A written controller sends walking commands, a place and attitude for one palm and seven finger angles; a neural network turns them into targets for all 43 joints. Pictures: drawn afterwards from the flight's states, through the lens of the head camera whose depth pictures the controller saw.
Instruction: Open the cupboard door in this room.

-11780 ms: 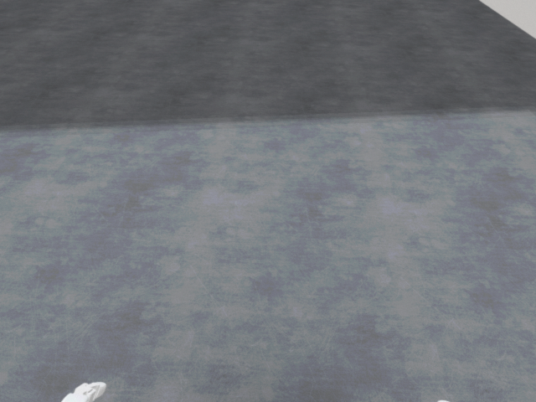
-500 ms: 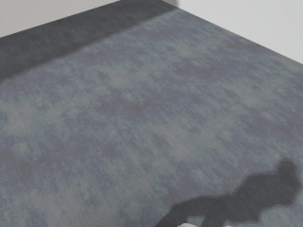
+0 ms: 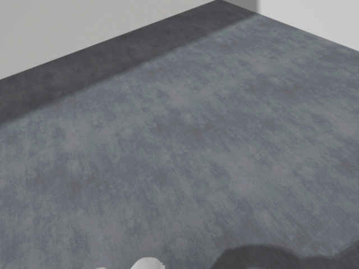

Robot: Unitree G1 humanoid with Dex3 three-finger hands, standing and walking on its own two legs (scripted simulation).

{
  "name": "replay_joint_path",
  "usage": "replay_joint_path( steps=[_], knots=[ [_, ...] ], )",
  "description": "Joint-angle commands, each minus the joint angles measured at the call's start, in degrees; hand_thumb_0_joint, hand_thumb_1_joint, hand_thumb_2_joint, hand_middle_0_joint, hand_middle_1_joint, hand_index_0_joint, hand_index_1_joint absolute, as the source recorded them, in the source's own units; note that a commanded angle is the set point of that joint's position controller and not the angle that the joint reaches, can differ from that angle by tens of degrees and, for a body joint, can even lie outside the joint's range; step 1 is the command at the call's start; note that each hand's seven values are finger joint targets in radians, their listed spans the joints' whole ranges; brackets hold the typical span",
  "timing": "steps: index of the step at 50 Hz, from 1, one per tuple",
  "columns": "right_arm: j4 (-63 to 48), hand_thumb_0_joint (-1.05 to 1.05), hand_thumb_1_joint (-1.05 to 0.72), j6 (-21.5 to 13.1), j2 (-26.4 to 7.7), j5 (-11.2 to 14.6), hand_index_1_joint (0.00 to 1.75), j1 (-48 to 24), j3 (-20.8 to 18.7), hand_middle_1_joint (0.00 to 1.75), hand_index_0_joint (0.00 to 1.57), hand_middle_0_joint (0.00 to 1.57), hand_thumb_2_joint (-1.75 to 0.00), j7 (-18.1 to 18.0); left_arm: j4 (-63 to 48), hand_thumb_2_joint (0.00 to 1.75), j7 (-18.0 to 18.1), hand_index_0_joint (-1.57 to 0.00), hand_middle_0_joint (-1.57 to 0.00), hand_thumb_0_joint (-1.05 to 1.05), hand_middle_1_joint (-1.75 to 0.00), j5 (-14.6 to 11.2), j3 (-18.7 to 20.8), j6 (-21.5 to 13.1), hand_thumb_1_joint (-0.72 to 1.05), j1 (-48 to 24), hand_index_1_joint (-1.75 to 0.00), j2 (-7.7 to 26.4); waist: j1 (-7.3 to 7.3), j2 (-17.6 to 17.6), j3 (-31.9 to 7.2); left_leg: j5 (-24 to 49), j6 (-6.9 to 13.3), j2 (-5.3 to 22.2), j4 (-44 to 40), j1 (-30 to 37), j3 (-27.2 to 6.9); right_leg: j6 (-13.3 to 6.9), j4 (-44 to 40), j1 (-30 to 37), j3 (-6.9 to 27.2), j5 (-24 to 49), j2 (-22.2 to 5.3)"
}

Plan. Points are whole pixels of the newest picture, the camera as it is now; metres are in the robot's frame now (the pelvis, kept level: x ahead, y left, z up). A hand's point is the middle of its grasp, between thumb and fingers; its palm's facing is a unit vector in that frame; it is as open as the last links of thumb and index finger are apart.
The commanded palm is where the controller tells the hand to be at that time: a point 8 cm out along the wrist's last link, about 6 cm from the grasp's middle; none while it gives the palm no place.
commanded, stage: turn or walk to find it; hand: left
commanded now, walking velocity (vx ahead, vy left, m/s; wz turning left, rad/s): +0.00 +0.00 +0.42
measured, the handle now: out of the picture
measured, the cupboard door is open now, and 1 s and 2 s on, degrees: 0 0 0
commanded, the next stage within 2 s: none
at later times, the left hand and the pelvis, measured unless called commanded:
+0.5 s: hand out of the picture -0.02 +0.27 -0.17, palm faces +0.25 -0.94 -0.24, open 7.4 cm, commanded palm none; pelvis -0.02 +0.05 +0.00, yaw +12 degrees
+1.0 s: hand out of the picture -0.04 +0.20 -0.15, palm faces +0.41 -0.87 -0.26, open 7.4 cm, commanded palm none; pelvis -0.02 +0.00 +0.00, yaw +25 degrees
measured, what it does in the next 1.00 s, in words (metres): steps on the spot, turning left: left foot, then right foot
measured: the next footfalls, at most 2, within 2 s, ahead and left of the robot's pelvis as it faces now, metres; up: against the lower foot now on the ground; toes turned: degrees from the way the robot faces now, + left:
left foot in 0.28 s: -0.01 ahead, +0.15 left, +0.00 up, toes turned +12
right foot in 0.72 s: +0.05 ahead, -0.08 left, +0.00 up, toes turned +12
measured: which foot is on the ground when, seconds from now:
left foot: up 0.00-0.26, down 0.28-0.72, up 0.74-1.00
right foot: down 0.00-0.26, up 0.28-0.70, down 0.72-1.00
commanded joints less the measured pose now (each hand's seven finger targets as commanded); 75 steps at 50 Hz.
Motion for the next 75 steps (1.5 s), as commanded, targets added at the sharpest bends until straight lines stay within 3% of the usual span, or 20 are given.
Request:
replay_joint_path(
  steps=[1, 7, 11, 12, 13, 14, 20, 27, 33, 35, 36, 38, 43, 54, 57, 58, 59, 60, 66, 75],
  knots=[
    [-4.1, 0.0, -0.9, -1.02, -2.84, 0.08, 0.3, -2.51, -0.22, 0.3, 0.2, 0.2, -0.9, 0.1, -2.56, 0.9, 1.09, -0.2, -0.2, 0.0, -0.3, 0.2, 3.56, -1.03, 0.9, 2.17, -0.3, 12.22, 2.64, -11.1, -2.65, -1.83, -0.78, 1.99, -5.13, -2.85, 1.33, -4.77, -12.31, 5.44, 10.02, 11.2, -14.78],
    [-4.79, 0.0, -0.9, -1.94, -1.69, 0.8, 0.3, -5.69, 0.9, 0.3, 0.2, 0.2, -0.9, -0.15, -0.23, 0.9, 0.86, -0.2, -0.2, 0.0, -0.3, 0.63, 4.21, -0.51, 0.9, 5.27, -0.3, 14.66, 4.56, -13.26, -5.42, -6.01, 0.12, 1.76, -19.28, 2.92, 5.11, -6.31, -8.41, 8.14, 8.51, 20.8, -16.67],
    [-3.84, 0.0, -0.9, -3.03, -2.26, 0.87, 0.3, -1.22, 1.08, 0.3, 0.2, 0.2, -0.9, -0.47, 0.62, 0.9, 0.68, -0.2, -0.2, 0.0, -0.3, 0.13, 4.51, -0.02, 0.9, 3.55, -0.3, 14.51, 1.73, -11.32, -7.86, 3.99, 1.29, 1.45, -37.34, 13.38, 6.84, -2.58, -0.73, 5.35, 4.55, 20.57, -15.22],
    [-3.39, 0.0, -0.9, -3.59, -4.3, 0.73, 0.3, 0.7, 0.58, 0.3, 0.2, 0.2, -0.9, -0.39, 0.34, 0.9, 0.55, -0.2, -0.2, 0.0, -0.3, -0.42, 4.31, 0.44, 0.9, 3.74, -0.3, 13.34, 0.25, -5.33, -8.65, 11.4, 2.29, 3.51, -44.21, 21.21, 4.42, 0.61, 5.35, -1.17, 1.85, 14.77, -12.97],
    [-3.74, 0.0, -0.9, -4.05, -9.95, 0.13, 0.3, 2.33, -0.62, 0.3, 0.2, 0.2, -0.9, -0.62, -1.37, 0.9, 0.18, -0.2, -0.2, 0.0, -0.3, -0.84, 3.8, 0.84, 0.9, 4.02, -0.3, 9.92, -0.68, 10.88, -8.64, 23.77, 7.6, 16.31, -47.7, 27.18, -13.21, 5.09, 16.52, -14.53, -1.44, -4.44, -5.43],
    [-3.66, 0.0, -0.9, -3.4, -13.47, 0.14, 0.3, 3.8, -1.24, 0.3, 0.2, 0.2, -0.9, -0.88, -3.44, 0.9, 0.11, -0.2, -0.2, 0.0, -0.3, -0.39, 2.69, 1.33, 0.9, 0.49, -0.3, 8.37, -1.99, 14.22, -6.38, 32.49, 13.56, 23.91, -49.42, 23.77, -18.41, 6.13, 25.42, -18.92, 1.72, -21.32, -2.23],
    [-4.64, 0.0, -0.9, -4.3, -7.91, 0.31, 0.3, -3.19, 0.33, 0.3, 0.2, 0.2, -0.9, -2.15, -0.1, 0.9, -0.46, -0.2, -0.2, 0.0, -0.3, -0.34, 3.13, 1.67, 0.9, 0.25, -0.3, 9.35, 1.19, 6.36, -3.93, 35.68, 11.71, 12.98, -47.21, 20.57, -7.61, 7.01, 33.9, -18.41, 8.19, -7.81, -1.33],
    [-4.32, 0.0, -0.9, -3.88, -8.26, 0.01, 0.3, 0.13, -0.57, 0.3, 0.2, 0.2, -0.9, -1.95, -2.58, 0.9, 0.02, -0.2, -0.2, 0.0, -0.3, -0.68, 2.63, 1.46, 0.9, -3.55, -0.3, 8.35, -0.69, 6.32, -5.16, 38.55, 13.52, 13.64, -45.28, 23.02, -11.74, 7.53, 23.78, -15.85, 8.69, -10.86, 0.35],
    [-5.69, 0.0, -0.9, -3.25, -8.26, -0.06, 0.3, -3.01, -1.16, 0.3, 0.2, 0.2, -0.9, -1.68, -2.3, 0.9, 0.25, -0.2, -0.2, 0.0, -0.3, -0.96, 2.59, 0.51, 0.9, 1.56, -0.3, 8.23, 2.01, 7.1, -6.82, 34.82, 11.35, 10.6, -40.85, 15.81, -14.7, 6.25, 3.4, -2.09, 6.87, -2.91, 3.23],
    [-6.1, 0.0, -0.9, -3.38, -5.13, 0.77, 0.3, -2.19, -0.93, 0.3, 0.2, 0.2, -0.9, -1.22, -1.5, 0.9, 0.66, -0.2, -0.2, 0.0, -0.3, -0.3, 3.25, -0.69, 0.9, 5.55, -0.3, 11.85, 3.58, -2.44, -8.8, 18.07, 5.96, 4.66, -32.46, 5.41, -10.22, 4.56, -9.84, 11.88, 12.45, 8.05, -4.05],
    [-7.67, 0.0, -0.9, -3.36, -1.23, 0.92, 0.3, -1.62, -0.17, 0.3, 0.2, 0.2, -0.9, -0.83, -1.78, 0.9, 1.13, -0.2, -0.2, 0.0, -0.3, 0.47, 4.28, -1.17, 0.9, 6.09, -0.3, 16.92, 3.86, -18.23, -7.67, -6.15, 1.89, -3.9, -20.34, -5.68, -1.33, -1.42, -11.68, 16.16, 26.48, 16.35, -18.55],
    [-6.84, 0.0, -0.9, -1.71, -4.35, 0.15, 0.3, -3.26, -1.23, 0.3, 0.2, 0.2, -0.9, -1.06, -3.26, 0.9, 1.21, -0.2, -0.2, 0.0, -0.3, -0.2, 4.42, -0.88, 0.9, 2.68, -0.3, 15.48, 3.35, -15.14, -3.7, -10.38, 2.17, -1.55, -2.33, -3.74, -4.58, -7.03, -14.29, 2.0, 26.82, 10.51, -20.67],
    [-3.37, 0.0, -0.9, -1.19, -3.15, -0.05, 0.3, 1.05, -0.77, 0.3, 0.2, 0.2, -0.9, 0.0, -4.4, 0.9, 1.01, -0.2, -0.2, 0.0, -0.3, -0.25, 2.9, -1.39, 0.9, -1.74, -0.3, 10.44, 0.4, -11.62, -2.61, 1.49, -0.09, 0.71, 4.07, -4.46, -1.4, -3.45, -11.84, 2.82, 11.22, 14.42, -12.34],
    [-4.74, 0.0, -0.9, -2.28, -1.56, 0.88, 0.3, -6.05, 1.1, 0.3, 0.2, 0.2, -0.9, -0.33, -0.18, 0.9, 0.84, -0.2, -0.2, 0.0, -0.3, 0.58, 4.33, -0.52, 0.9, 5.4, -0.3, 14.72, 4.37, -14.34, -5.47, -5.32, 0.09, 1.43, -21.41, 3.57, 5.56, -6.12, -5.67, 9.01, 7.52, 28.35, -16.13],
    [-3.92, 0.0, -0.9, -3.14, -2.28, 0.72, 0.3, -1.58, 1.07, 0.3, 0.2, 0.2, -0.9, -0.46, 0.22, 0.9, 0.71, -0.2, -0.2, 0.0, -0.3, 0.04, 4.62, -0.05, 0.9, 3.56, -0.3, 14.68, 1.42, -11.32, -7.34, 6.32, 0.99, 1.18, -37.62, 13.44, 7.51, -1.92, 1.07, 5.5, 3.29, 23.67, -14.58],
    [-3.59, 0.0, -0.9, -3.68, -4.91, 0.56, 0.3, 0.01, 0.48, 0.3, 0.2, 0.2, -0.9, -0.4, -0.04, 0.9, 0.52, -0.2, -0.2, 0.0, -0.3, -0.5, 4.41, 0.43, 0.9, 3.74, -0.3, 13.42, 0.14, -4.6, -7.87, 14.36, 2.19, 3.91, -43.7, 21.26, 4.17, 1.14, 7.53, -1.23, 1.11, 16.59, -12.33],
    [-3.93, 0.0, -0.9, -4.16, -10.77, 0.1, 0.3, 1.97, -0.76, 0.3, 0.2, 0.2, -0.9, -0.56, -1.63, 0.9, 0.15, -0.2, -0.2, 0.0, -0.3, -0.79, 3.86, 0.79, 0.9, 4.55, -0.3, 9.73, -0.67, 11.94, -8.67, 31.15, 8.04, 17.5, -46.07, 28.32, -14.15, 5.52, 18.86, -15.13, -1.44, -7.39, -4.71],
    [-3.32, 0.0, -0.9, -3.55, -13.56, 0.18, 0.3, 4.87, -1.34, 0.3, 0.2, 0.2, -0.9, -0.79, -3.62, 0.9, 0.24, -0.2, -0.2, 0.0, -0.3, -0.3, 2.77, 1.17, 0.9, 0.81, -0.3, 8.46, -2.44, 13.59, -7.37, 38.48, 13.72, 23.68, -47.46, 24.52, -17.82, 6.01, 27.38, -17.41, 2.25, -22.81, -1.99],
    [-5.28, 0.0, -0.9, -4.22, -8.09, 0.32, 0.3, -3.77, 0.32, 0.3, 0.2, 0.2, -0.9, -2.0, -0.3, 0.9, -0.41, -0.2, -0.2, 0.0, -0.3, -0.36, 3.21, 1.59, 0.9, 0.85, -0.3, 9.37, 1.38, 5.93, -4.57, 32.75, 11.86, 13.27, -47.3, 19.24, -7.89, 6.79, 34.61, -17.07, 8.31, -8.41, -1.47],
    [-5.47, 0.0, -0.9, -3.5, -8.71, -0.19, 0.3, -1.11, -0.86, 0.3, 0.2, 0.2, -0.9, -1.62, -3.47, 0.9, -0.03, -0.2, -0.2, 0.0, -0.3, -0.69, 2.61, 1.24, 0.9, -2.99, -0.3, 7.99, -0.52, 7.14, -5.63, 33.03, 13.08, 12.49, -45.26, 19.22, -13.81, 6.82, 18.18, -11.72, 8.06, -10.81, 1.67]
  ],
)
